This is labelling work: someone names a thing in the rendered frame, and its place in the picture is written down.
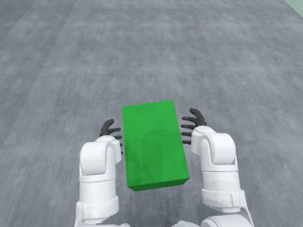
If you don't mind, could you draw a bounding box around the robot left hand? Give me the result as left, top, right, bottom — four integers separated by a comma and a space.
99, 119, 123, 155

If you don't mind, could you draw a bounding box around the robot right hand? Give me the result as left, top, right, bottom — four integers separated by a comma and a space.
181, 108, 207, 145

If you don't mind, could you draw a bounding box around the robot left forearm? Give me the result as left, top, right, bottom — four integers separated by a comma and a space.
74, 135, 122, 227

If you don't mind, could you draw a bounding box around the robot right forearm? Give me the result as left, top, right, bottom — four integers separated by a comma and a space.
190, 126, 255, 227

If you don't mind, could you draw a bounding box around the robot right upper arm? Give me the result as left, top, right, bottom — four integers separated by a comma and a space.
200, 214, 252, 227

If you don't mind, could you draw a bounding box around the carton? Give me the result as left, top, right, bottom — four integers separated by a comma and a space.
122, 100, 190, 192

